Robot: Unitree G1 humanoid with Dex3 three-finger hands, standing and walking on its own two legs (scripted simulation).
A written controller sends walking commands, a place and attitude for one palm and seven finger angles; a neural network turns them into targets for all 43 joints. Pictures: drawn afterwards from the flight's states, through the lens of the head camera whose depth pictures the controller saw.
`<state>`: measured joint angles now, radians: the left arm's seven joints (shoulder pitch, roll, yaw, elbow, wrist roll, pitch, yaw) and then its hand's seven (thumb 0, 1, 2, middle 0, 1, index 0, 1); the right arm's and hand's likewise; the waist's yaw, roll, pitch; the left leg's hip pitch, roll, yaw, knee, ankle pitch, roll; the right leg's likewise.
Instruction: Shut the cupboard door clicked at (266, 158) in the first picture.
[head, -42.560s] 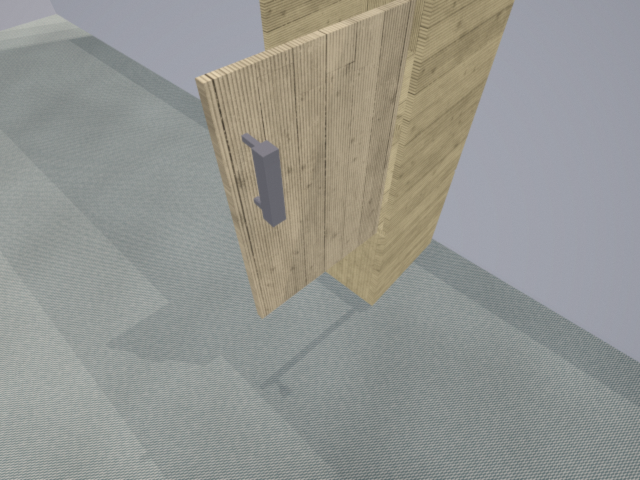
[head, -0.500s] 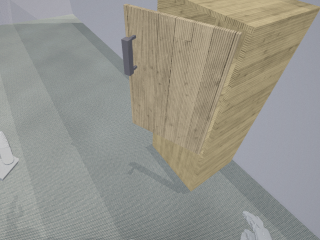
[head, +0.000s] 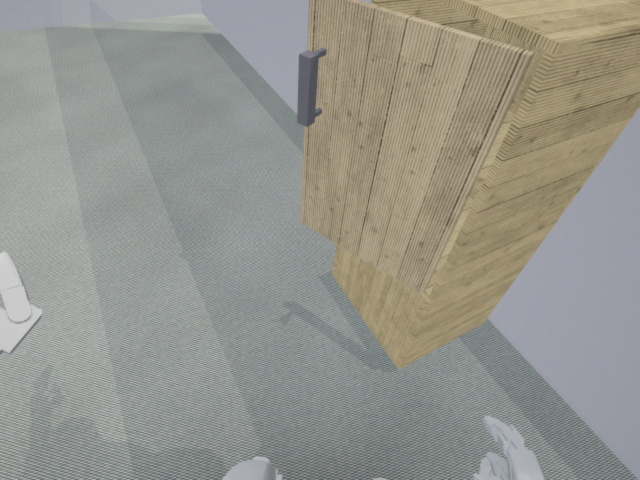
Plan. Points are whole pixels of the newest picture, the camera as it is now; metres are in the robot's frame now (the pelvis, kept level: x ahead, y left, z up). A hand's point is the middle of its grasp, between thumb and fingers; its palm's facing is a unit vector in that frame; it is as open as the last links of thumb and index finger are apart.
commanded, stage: step back with the hand held close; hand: left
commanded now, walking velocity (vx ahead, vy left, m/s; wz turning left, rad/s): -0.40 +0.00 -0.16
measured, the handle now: (313, 87) +0.80 +0.09 +0.11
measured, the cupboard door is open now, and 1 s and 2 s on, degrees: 24 24 24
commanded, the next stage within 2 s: stop stepping back and stand still in 0.20 s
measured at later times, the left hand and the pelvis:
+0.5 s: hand (20, 379) +0.14 +0.24 +0.19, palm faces +0.27 -0.87 -0.42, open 7.4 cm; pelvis -0.10 +0.02 +0.02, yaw -9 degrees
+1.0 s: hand out of the picture +0.08 +0.30 +0.20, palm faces +0.42 -0.86 -0.29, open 7.4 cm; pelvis -0.16 +0.05 +0.00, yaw -8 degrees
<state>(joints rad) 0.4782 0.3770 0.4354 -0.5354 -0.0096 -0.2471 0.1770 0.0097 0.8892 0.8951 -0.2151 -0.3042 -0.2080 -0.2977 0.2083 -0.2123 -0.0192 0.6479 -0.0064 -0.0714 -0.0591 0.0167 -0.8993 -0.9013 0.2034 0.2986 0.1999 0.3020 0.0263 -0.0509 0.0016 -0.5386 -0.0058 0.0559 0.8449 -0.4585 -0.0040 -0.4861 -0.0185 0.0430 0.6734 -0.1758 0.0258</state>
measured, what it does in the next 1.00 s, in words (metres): walks backwards: left foot, then right foot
